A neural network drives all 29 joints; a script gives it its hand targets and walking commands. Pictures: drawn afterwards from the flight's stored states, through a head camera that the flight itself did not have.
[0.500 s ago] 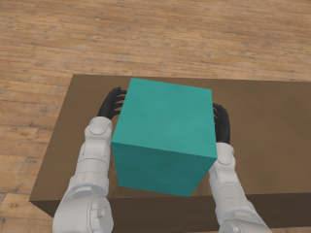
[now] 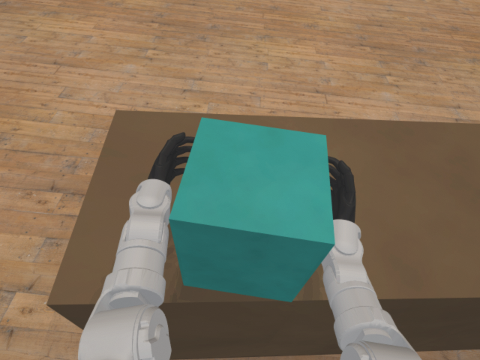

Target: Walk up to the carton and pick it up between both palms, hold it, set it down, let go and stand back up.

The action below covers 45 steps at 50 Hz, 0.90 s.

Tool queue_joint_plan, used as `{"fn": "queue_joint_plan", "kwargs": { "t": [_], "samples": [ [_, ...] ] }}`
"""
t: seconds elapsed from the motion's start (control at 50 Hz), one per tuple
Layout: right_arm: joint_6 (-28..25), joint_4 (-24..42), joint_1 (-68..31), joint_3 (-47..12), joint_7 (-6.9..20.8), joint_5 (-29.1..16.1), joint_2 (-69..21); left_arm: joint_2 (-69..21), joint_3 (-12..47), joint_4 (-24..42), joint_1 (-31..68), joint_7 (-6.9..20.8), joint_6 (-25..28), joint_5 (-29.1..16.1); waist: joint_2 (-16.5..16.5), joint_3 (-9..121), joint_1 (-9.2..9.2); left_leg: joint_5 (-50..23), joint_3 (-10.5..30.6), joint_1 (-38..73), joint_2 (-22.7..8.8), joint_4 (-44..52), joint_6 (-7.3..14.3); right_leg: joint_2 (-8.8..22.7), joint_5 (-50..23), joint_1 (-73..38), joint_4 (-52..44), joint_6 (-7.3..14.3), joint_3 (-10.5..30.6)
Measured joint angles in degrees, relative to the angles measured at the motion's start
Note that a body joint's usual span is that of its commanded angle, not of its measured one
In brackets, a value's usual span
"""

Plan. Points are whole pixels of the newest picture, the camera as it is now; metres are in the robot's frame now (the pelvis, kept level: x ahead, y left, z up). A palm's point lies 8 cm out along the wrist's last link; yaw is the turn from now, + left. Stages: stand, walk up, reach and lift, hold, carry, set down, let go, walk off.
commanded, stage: reach and lift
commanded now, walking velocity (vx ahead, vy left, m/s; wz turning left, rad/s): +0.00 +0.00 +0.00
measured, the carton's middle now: (249, 215) +0.36 -0.06 +0.02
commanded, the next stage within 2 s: none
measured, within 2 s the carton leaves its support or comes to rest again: leaves its support in 0.38 s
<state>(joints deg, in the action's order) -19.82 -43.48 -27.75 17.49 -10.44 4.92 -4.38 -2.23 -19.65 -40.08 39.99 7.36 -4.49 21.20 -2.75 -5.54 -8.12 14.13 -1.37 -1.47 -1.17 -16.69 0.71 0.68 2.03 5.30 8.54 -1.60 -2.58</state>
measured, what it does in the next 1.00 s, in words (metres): stands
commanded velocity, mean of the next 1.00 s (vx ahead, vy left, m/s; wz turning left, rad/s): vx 0.00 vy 0.00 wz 0.00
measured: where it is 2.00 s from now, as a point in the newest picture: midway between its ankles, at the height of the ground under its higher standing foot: outside the picture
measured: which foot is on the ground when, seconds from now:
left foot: down 0.00-1.00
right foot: down 0.00-1.00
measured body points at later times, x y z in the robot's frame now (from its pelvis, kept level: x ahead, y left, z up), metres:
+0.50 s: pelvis -0.01 +0.00 +0.00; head +0.00 +0.02 +0.45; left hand +0.40 +0.10 +0.10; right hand +0.33 -0.19 +0.08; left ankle -0.06 +0.10 -0.75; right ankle +0.03 -0.14 -0.75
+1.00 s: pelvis -0.02 -0.01 +0.00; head -0.03 +0.02 +0.45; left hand +0.38 +0.13 +0.14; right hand +0.34 -0.18 +0.12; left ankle -0.06 +0.10 -0.75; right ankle +0.03 -0.14 -0.75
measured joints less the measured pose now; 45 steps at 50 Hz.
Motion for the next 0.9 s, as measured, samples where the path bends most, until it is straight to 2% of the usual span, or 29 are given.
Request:
{"fn": "queue_joint_plan", "kwargs": {
  "t": [0.1, 0.28, 0.44, 0.6, 0.72, 0.9],
  "samples": [
    [1.4, 0.4, 0.1, -2.0, -0.5, -1.4, 0.5, 0.2, 1.1, 2.1, -1.4, -0.7, -1.8, -1.1, 0.3, -0.2, 0.58, -0.1, 0.3, 0.2, 0.0, 0.1, 0.0, 0.1, -0.1, -0.4, -0.2, 0.0, -0.5],
    [3.0, 1.2, 1.5, -4.9, -1.2, -3.2, 0.8, 1.5, 4.7, 5.6, -4.3, -1.7, -5.0, -3.8, 0.5, 0.6, -0.19, 0.1, 1.5, -0.5, 0.1, -1.2, -0.1, 0.3, 0.1, -0.8, -0.1, 0.1, -1.9],
    [7.0, 3.3, 2.5, -7.2, -1.6, -5.6, 1.6, 2.0, 7.1, 8.4, -4.9, -2.7, -10.1, -5.4, 0.9, 1.1, -0.25, 0.1, 2.2, -0.5, 0.4, -2.3, 0.0, 0.7, 0.1, -1.3, 0.6, 0.0, -2.6],
    [12.2, 5.9, 0.2, -6.4, -1.4, -5.1, 2.2, 1.9, 6.1, 8.7, -1.4, -2.9, -14.0, -5.2, 0.6, 1.5, -0.61, -0.8, 2.0, 0.2, 1.0, -1.9, 0.2, 1.3, 0.0, -1.3, 1.7, -0.1, -2.6],
    [14.9, 5.6, -2.1, -5.7, -0.2, -4.6, 2.8, 0.6, 3.4, 9.1, 0.5, -2.5, -16.4, -2.8, -0.1, 1.0, 0.08, -1.4, 1.4, 2.2, 1.1, -0.8, 0.3, 1.4, 0.0, -2.5, 2.0, -0.1, -2.1],
    [16.7, 7.4, -2.1, -7.9, 0.0, -7.1, 3.1, 0.4, 3.6, 15.4, -2.4, -2.2, -19.5, -2.9, -0.2, -0.6, 1.06, -1.0, 1.7, 3.5, 0.7, -1.3, -0.1, 1.1, 0.5, -4.0, 2.3, 0.2, -2.5]
  ]
}}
